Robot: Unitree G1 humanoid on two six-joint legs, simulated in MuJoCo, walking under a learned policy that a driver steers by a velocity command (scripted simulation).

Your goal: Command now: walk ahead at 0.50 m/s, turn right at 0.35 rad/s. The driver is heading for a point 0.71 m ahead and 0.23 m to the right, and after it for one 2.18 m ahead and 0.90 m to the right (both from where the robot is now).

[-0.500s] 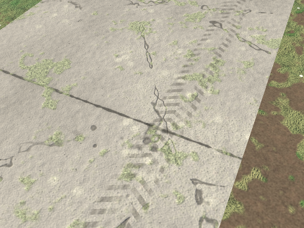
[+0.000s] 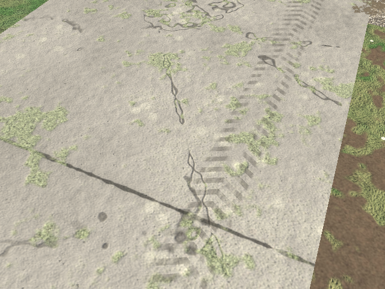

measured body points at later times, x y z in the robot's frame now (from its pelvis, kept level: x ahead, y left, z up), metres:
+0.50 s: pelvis +0.26 -0.08 -0.01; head +0.30 -0.10 +0.44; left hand +0.44 +0.15 -0.12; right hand +0.32 -0.38 -0.12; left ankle +0.26 +0.09 -0.65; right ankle +0.29 -0.15 -0.74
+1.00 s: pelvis +0.53 -0.12 +0.00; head +0.56 -0.12 +0.44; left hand +0.79 +0.04 -0.11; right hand +0.48 -0.41 -0.11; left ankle +0.61 -0.05 -0.74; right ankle +0.43 -0.22 -0.66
